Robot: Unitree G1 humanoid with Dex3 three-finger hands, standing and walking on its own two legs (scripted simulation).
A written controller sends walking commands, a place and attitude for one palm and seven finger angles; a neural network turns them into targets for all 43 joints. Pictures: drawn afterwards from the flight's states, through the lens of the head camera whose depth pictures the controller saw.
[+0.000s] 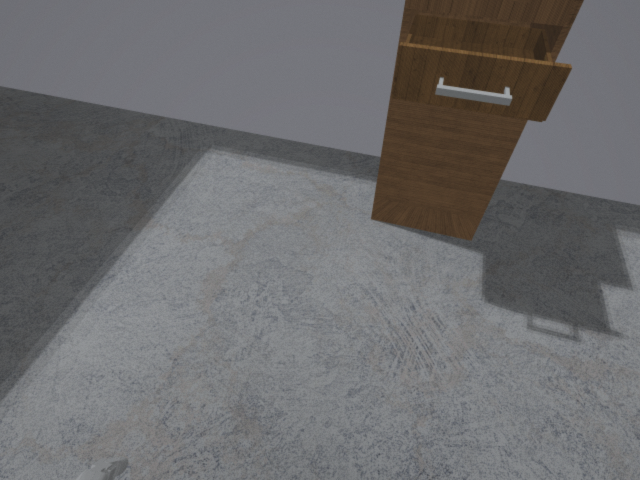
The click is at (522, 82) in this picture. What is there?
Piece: drawer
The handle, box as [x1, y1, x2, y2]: [435, 77, 511, 105]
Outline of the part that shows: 435,94 509,105 511,100 511,95 509,94 509,87 505,86 503,94 443,85 443,77 440,77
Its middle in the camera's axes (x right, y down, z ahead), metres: +0.37 -0.36 +0.93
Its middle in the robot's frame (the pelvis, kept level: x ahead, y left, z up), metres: +0.95 -0.32 +0.02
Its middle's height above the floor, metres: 0.79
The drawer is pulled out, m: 0.24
